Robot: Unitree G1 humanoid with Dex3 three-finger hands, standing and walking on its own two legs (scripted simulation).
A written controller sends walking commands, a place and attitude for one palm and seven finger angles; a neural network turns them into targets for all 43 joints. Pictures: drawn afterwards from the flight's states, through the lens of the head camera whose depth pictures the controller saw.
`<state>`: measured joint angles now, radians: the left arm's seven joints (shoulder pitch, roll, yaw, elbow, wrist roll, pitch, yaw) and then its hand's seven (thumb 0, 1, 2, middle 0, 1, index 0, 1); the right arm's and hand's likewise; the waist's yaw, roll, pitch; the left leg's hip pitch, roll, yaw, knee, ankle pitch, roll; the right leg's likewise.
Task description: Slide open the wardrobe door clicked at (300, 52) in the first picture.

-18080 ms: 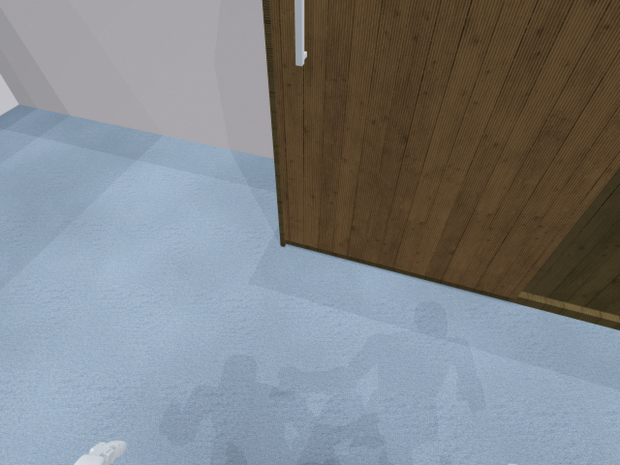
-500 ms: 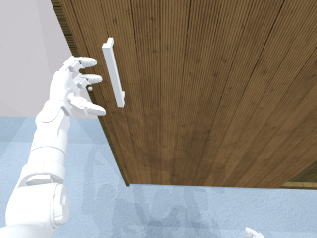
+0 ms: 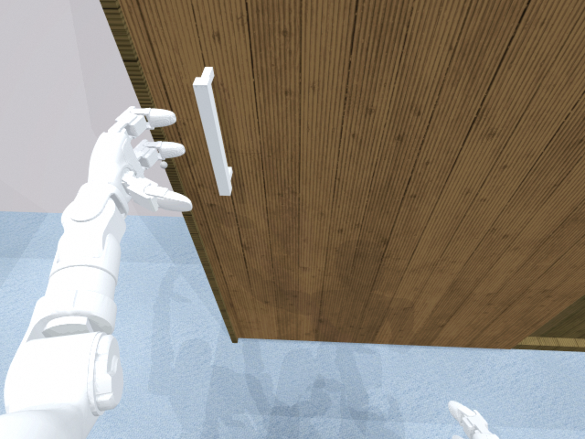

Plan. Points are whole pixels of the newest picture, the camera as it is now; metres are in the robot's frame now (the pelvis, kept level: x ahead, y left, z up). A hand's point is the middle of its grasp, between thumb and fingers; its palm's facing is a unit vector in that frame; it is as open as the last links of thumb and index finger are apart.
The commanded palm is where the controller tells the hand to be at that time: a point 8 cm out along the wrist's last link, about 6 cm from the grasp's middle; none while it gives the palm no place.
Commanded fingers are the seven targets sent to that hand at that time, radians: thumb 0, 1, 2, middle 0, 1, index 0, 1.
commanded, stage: feel for the door with the fingertips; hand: left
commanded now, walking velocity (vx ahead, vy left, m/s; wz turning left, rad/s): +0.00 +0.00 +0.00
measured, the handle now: (217, 137) +0.50 +0.12 +0.15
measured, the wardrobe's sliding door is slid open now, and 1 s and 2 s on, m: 0.00 0.00 0.00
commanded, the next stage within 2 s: slide the fingers in behind the handle in 0.76 s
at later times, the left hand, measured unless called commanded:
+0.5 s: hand (182, 165) +0.43 +0.16 +0.16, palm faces -0.02 -1.00 -0.02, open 14.0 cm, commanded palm +0.41 +0.21 +0.15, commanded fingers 0.00 -0.50 0.30 -0.30 -1.20 -0.30 -1.20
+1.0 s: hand (188, 154) +0.45 +0.15 +0.16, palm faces -0.02 -1.00 -0.03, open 13.7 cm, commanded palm +0.43 +0.20 +0.15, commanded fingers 0.00 -0.50 0.30 -0.30 -1.20 -0.30 -1.20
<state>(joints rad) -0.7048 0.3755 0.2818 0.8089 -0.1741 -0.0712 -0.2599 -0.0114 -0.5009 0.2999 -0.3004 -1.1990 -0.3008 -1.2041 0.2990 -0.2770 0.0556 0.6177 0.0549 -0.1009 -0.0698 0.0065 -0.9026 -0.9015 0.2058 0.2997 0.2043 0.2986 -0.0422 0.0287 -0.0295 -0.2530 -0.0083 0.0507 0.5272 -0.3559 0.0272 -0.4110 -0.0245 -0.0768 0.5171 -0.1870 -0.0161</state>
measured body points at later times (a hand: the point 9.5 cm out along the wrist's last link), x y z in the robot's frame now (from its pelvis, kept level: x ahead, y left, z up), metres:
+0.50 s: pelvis +0.00 +0.00 +0.00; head +0.02 -0.01 +0.45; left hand +0.42 +0.21 +0.16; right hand +0.11 -0.24 -0.11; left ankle -0.06 +0.10 -0.73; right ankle +0.05 -0.11 -0.73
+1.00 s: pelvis -0.01 +0.00 +0.00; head +0.03 -0.02 +0.45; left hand +0.45 +0.21 +0.16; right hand +0.06 -0.26 -0.12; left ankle -0.06 +0.10 -0.73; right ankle +0.05 -0.11 -0.73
